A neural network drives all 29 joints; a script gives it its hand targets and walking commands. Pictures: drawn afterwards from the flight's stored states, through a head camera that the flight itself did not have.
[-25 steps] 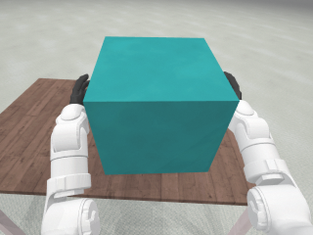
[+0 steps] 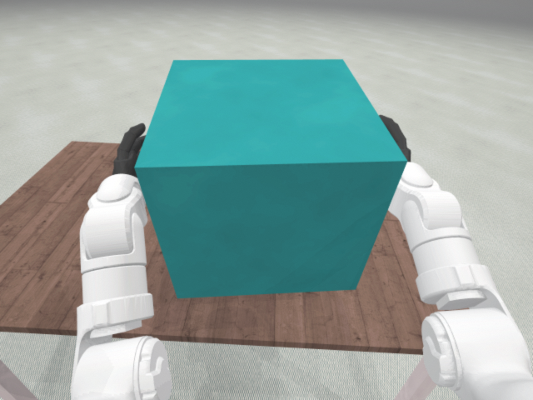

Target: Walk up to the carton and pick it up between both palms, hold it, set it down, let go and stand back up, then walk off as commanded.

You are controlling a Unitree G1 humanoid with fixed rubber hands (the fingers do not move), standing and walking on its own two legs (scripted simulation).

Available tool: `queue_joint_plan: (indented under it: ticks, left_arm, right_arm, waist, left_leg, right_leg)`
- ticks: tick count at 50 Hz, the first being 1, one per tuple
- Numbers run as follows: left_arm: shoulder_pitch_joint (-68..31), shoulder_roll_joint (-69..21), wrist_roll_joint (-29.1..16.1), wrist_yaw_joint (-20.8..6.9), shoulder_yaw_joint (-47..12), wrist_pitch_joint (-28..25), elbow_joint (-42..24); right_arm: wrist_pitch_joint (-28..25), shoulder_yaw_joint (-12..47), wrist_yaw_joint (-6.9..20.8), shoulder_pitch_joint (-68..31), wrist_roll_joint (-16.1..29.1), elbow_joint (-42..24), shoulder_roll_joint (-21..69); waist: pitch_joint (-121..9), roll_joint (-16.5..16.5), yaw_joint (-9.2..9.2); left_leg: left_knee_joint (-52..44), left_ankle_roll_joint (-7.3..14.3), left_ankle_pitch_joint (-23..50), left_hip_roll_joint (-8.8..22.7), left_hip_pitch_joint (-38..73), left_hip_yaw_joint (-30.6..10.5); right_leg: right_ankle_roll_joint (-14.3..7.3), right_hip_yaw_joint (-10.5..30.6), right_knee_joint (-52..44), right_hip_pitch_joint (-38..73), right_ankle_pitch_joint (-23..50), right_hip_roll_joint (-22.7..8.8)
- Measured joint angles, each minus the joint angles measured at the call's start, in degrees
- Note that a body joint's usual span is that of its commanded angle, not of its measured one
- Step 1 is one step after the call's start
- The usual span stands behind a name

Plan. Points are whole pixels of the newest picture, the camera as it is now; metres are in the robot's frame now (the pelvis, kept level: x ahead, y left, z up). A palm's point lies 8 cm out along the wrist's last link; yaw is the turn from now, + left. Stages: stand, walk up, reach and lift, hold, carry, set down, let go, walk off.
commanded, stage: hold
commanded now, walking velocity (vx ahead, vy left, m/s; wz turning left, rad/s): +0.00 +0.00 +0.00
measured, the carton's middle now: (263, 173) +0.42 +0.00 +0.19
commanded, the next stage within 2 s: none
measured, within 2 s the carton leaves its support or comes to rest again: neither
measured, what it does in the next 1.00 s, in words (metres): stands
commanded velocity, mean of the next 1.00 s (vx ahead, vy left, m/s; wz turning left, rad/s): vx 0.00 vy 0.00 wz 0.00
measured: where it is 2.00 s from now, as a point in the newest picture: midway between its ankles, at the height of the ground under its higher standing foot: outside the picture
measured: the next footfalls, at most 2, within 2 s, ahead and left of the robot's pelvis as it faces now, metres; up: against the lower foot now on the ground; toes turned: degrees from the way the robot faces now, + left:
none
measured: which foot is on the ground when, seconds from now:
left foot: down 0.00-1.00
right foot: down 0.00-1.00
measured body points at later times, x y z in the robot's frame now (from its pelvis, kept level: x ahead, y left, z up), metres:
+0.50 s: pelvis +0.00 +0.00 +0.00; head -0.07 +0.03 +0.44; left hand +0.37 +0.19 +0.23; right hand +0.38 -0.19 +0.24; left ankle +0.02 +0.13 -0.75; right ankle +0.01 -0.12 -0.75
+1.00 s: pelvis +0.00 +0.00 +0.00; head -0.07 +0.02 +0.44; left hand +0.37 +0.19 +0.23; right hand +0.38 -0.19 +0.24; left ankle +0.02 +0.13 -0.75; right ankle +0.01 -0.12 -0.75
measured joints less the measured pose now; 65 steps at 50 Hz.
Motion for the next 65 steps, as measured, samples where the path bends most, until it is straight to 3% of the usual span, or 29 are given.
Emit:
queue_joint_plan:
  ticks: [11,46,65]
  left_arm:
    - [-2.28,0.80,0.01,-0.18,0.33,0.05,3.13]
    - [-0.15,-0.04,0.24,-0.49,0.33,0.74,-0.66]
    - [-1.02,0.11,0.54,-0.75,0.82,0.49,0.95]
  right_arm:
    - [0.37,-0.30,0.18,-2.20,-0.64,2.72,-0.09]
    - [1.38,0.60,-0.56,-0.21,0.77,-1.00,-0.43]
    - [1.41,0.09,-0.35,-1.08,0.05,0.51,-0.06]
  waist:
    - [-0.78,-0.18,0.32]
    - [-0.44,0.23,-0.32]
    - [-0.34,0.09,-0.31]
  left_leg:
    - [0.12,-0.10,0.24,0.11,-0.95,-0.12]
    - [0.05,-0.03,-0.21,-0.07,-0.42,-0.36]
    - [-0.25,-0.03,0.25,-0.12,-0.55,-0.46]
  right_leg:
    - [-0.14,-0.09,0.20,-0.96,0.16,0.12]
    - [0.05,-0.29,-0.25,-0.14,-0.20,-0.03]
    - [0.00,-0.36,-0.31,-0.35,0.10,-0.07]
